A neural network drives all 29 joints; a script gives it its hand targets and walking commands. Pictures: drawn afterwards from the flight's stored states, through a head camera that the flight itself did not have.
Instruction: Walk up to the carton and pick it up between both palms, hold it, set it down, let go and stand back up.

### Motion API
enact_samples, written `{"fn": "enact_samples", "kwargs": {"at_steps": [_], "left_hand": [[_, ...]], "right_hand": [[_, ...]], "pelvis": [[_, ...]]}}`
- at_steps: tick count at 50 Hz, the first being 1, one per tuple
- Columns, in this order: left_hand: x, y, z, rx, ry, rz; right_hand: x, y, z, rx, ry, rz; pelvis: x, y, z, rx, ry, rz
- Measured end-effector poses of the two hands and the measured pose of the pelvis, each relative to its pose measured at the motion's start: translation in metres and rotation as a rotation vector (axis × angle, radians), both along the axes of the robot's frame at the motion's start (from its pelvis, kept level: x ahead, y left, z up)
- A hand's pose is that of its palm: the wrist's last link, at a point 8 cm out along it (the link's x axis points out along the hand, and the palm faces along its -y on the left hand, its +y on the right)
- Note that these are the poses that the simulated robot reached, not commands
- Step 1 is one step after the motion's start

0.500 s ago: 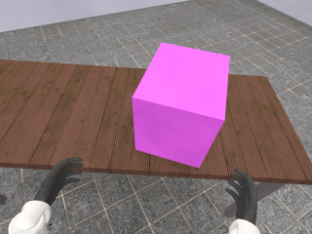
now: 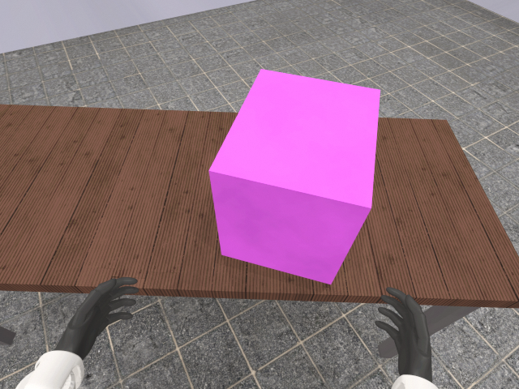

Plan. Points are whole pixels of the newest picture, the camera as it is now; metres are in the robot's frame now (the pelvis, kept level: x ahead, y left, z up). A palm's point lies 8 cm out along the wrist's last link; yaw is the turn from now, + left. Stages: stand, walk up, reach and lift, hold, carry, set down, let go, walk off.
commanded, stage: set down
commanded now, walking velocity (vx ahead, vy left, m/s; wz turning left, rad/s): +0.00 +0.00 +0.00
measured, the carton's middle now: (296, 177) +0.47 -0.02 +0.02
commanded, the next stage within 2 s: let go in 1.30 s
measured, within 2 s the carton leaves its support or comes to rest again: neither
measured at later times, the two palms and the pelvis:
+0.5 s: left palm (93, 345) +0.18 +0.26 +0.00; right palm (418, 378) +0.16 -0.18 -0.02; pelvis +0.00 +0.00 +0.00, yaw +0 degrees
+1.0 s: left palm (113, 352) +0.17 +0.24 -0.03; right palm out of the picture +0.14 -0.20 -0.05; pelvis +0.01 -0.01 +0.00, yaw +0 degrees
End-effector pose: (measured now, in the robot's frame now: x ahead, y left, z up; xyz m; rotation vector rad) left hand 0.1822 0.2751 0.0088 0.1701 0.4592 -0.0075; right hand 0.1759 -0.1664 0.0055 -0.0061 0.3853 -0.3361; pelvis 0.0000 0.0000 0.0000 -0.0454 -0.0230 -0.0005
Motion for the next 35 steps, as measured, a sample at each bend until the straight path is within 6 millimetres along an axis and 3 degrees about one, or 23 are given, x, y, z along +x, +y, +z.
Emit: {"fn": "enact_samples", "kwargs": {"at_steps": [18,35], "left_hand": [[-0.003,-0.011,-0.006,0.006,0.049,-0.029],[-0.008,-0.025,-0.027,-0.029,0.126,0.038]], "right_hand": [[-0.014,-0.008,-0.016,0.009,0.03,0.05],[-0.023,-0.027,-0.035,0.002,0.119,0.096]], "pelvis": [[0.002,-0.001,0.0,0.002,-0.008,0.0],[0.007,-0.006,0.001,0.008,-0.006,0.0]]}}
